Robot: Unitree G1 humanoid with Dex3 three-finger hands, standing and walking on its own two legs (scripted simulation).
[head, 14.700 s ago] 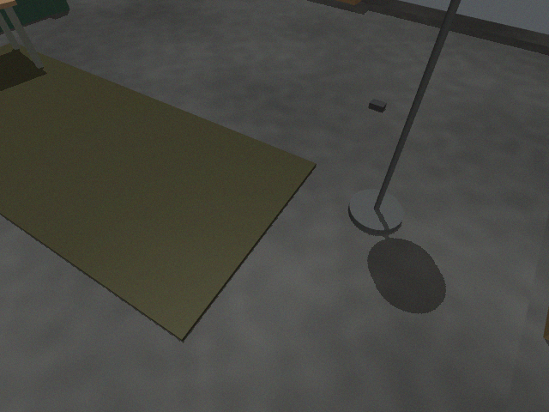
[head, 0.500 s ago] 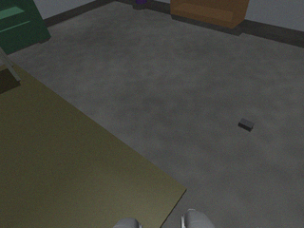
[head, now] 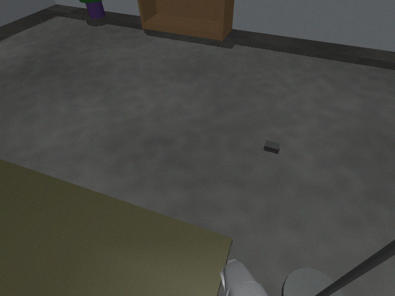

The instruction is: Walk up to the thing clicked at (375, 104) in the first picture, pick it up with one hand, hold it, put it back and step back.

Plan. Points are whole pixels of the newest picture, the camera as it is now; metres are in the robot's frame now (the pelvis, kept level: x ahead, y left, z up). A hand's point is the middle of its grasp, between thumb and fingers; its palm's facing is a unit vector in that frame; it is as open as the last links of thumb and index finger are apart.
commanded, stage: walk up
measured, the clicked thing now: (271, 146) +1.11 -0.57 -0.72
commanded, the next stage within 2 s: none
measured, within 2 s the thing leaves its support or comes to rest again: neither
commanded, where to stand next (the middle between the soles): +0.29 +0.12 m, yaw -13 degrees
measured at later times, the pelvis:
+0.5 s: pelvis +0.11 +0.06 +0.04, yaw -9 degrees
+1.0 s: pelvis +0.20 +0.16 +0.03, yaw -14 degrees
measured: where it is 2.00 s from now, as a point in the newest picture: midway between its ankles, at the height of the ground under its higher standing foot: outside the picture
